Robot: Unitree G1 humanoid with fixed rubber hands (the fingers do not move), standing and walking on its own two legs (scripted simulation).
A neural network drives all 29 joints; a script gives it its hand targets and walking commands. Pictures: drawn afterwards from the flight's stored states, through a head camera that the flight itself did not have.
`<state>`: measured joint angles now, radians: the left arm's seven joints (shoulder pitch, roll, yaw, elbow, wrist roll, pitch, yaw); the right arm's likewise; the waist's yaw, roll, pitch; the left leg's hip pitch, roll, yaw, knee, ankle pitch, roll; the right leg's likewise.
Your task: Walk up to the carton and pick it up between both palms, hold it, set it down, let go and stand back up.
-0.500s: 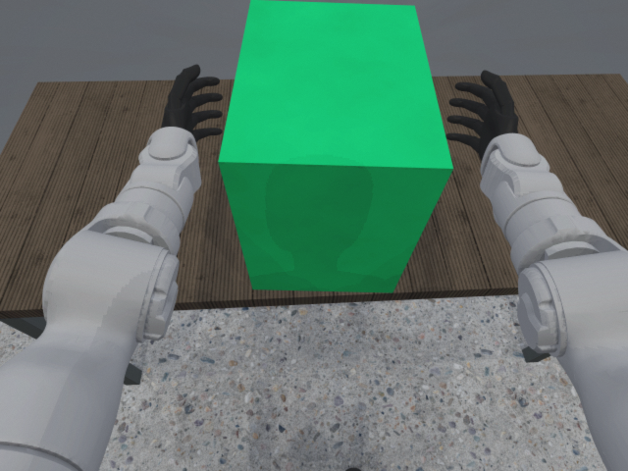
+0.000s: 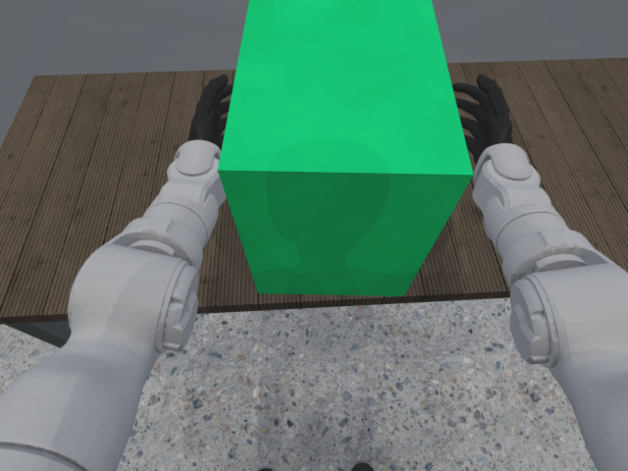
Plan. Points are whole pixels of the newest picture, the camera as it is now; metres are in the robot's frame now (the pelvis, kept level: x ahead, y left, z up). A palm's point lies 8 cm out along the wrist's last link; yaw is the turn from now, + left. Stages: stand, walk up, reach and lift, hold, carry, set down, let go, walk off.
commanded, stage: reach and lift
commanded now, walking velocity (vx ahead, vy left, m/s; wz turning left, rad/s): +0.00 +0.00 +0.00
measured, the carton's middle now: (335, 156) +0.51 +0.01 +0.06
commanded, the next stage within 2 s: none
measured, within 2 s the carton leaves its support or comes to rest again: neither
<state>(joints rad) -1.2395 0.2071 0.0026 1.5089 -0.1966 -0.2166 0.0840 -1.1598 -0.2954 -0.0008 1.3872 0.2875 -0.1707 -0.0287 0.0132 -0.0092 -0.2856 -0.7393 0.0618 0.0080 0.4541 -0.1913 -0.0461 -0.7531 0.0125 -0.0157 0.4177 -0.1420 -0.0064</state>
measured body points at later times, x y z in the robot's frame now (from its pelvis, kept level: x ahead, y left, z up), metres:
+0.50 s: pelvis +0.01 +0.01 +0.02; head +0.11 +0.01 +0.46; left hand +0.49 +0.16 +0.10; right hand +0.49 -0.16 +0.10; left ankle -0.02 +0.14 -0.73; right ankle +0.00 -0.11 -0.73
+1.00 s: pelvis +0.02 +0.01 +0.02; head +0.10 +0.01 +0.46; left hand +0.49 +0.16 +0.10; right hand +0.48 -0.16 +0.10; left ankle -0.02 +0.14 -0.73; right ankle +0.00 -0.11 -0.73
